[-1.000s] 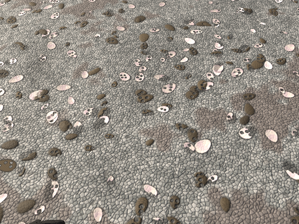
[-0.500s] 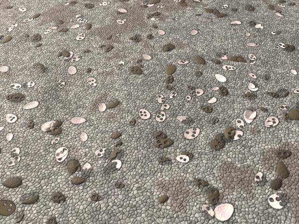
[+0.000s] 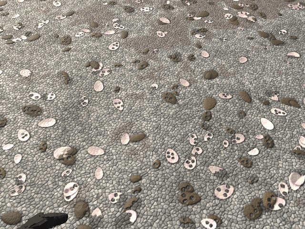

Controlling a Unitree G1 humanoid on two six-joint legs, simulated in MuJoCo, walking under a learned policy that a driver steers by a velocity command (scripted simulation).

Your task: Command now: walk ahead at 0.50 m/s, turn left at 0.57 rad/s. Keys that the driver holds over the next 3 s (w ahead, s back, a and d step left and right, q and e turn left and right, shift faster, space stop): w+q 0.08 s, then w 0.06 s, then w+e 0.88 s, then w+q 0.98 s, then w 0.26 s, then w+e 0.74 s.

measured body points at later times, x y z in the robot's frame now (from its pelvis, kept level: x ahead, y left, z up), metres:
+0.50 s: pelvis +0.27 -0.02 +0.00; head +0.30 -0.02 +0.45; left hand +0.23 +0.27 -0.12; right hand +0.53 -0.22 -0.06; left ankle +0.39 +0.12 -0.73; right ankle +0.20 -0.15 -0.74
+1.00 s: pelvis +0.52 -0.04 -0.02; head +0.55 -0.06 +0.43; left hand +0.81 +0.12 -0.09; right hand +0.44 -0.33 -0.14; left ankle +0.40 +0.12 -0.74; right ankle +0.63 -0.19 -0.73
